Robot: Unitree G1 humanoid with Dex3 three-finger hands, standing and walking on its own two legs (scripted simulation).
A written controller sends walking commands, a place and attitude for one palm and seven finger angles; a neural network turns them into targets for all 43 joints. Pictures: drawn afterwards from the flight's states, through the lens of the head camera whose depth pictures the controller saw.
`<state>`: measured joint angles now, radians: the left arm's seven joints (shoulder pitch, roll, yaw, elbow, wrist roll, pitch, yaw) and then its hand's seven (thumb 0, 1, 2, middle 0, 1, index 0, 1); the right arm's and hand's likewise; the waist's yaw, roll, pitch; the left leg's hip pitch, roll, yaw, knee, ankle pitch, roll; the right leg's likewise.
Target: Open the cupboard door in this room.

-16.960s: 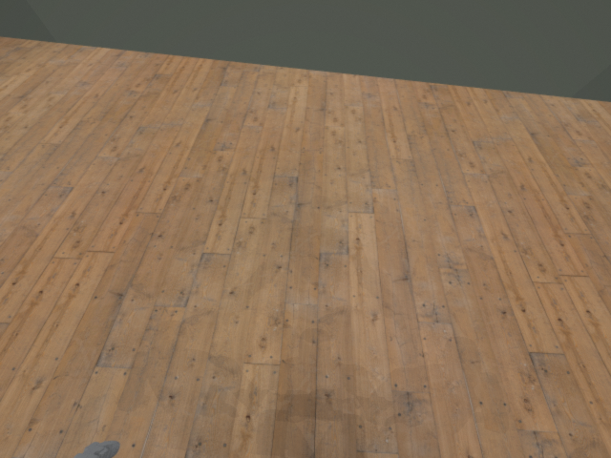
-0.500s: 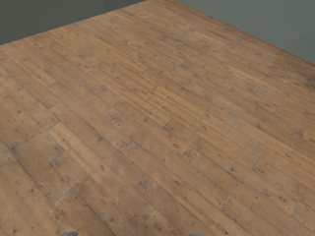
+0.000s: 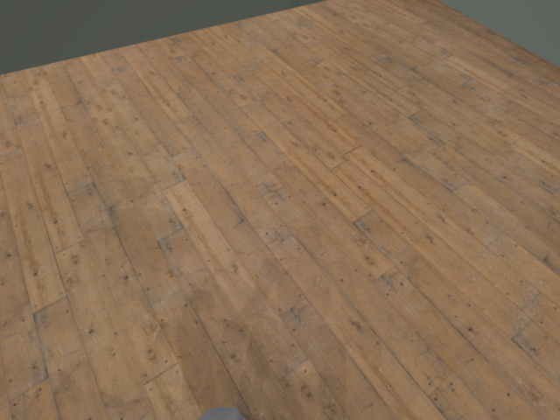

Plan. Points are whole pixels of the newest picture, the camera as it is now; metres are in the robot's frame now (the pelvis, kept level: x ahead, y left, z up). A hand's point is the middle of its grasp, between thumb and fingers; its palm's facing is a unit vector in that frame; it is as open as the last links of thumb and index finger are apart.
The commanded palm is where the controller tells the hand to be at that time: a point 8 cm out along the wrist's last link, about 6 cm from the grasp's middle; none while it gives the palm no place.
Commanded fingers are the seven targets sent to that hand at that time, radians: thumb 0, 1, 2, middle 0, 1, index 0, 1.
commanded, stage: turn or walk to find it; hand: left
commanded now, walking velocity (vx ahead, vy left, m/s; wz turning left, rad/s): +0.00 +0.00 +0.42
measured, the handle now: out of the picture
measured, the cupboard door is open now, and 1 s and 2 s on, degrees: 0 0 0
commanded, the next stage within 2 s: stand and wait in 1.80 s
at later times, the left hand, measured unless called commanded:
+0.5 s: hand out of the picture +0.06 +0.23 -0.15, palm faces +0.21 -0.94 -0.26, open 7.4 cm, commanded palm none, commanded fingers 0.00 0.90 0.90 -0.20 -0.30 -0.20 -0.30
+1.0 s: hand out of the picture -0.11 +0.21 -0.19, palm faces +0.48 -0.85 -0.23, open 7.4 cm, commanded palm none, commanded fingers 0.00 0.90 0.90 -0.20 -0.30 -0.20 -0.30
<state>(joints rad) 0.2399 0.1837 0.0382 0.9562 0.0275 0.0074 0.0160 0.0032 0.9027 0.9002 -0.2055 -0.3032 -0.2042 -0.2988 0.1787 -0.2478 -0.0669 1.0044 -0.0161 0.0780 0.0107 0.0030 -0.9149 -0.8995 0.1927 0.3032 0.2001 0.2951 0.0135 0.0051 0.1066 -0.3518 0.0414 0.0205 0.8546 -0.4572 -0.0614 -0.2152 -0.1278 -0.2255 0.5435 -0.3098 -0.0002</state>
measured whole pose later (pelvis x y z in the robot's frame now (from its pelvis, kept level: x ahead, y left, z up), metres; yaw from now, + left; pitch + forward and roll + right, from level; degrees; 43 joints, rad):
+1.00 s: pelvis -0.05 +0.01 -0.01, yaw +26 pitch -1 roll +0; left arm 0.25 0.23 0.06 0.97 0.02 0.03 0.02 0.00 0.90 0.90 -0.21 -0.30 -0.20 -0.30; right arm 0.16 -0.22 -0.06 0.98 -0.02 0.04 0.01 0.00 -0.91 -0.90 0.19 0.30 0.20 0.30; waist 0.02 -0.03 0.10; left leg -0.25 0.03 0.07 0.61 -0.34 -0.01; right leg -0.29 -0.18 -0.25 0.69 -0.38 0.04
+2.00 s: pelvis -0.10 -0.01 +0.00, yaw +46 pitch -2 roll +0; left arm 0.27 0.25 0.06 1.06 0.02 0.06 0.03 0.00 0.91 0.90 -0.20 -0.30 -0.20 -0.30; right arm 0.13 -0.18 -0.03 1.00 -0.02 0.01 -0.02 0.00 -0.91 -0.90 0.19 0.30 0.20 0.30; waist 0.05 -0.05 0.08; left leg -0.19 0.02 0.09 0.54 -0.32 0.02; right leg -0.35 -0.09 -0.07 0.87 -0.48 0.04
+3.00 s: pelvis -0.14 -0.03 +0.00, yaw +18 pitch +0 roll -1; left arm 0.18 0.27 0.10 0.94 0.02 0.08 -0.02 0.00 0.91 0.90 -0.20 -0.30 -0.20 -0.30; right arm 0.18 -0.19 -0.02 0.91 -0.03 0.02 -0.03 0.00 -0.91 -0.90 0.20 0.30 0.21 0.30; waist 0.03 -0.03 0.08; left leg -0.20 0.04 0.08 0.50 -0.30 0.01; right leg -0.51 0.06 0.04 1.04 -0.42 0.04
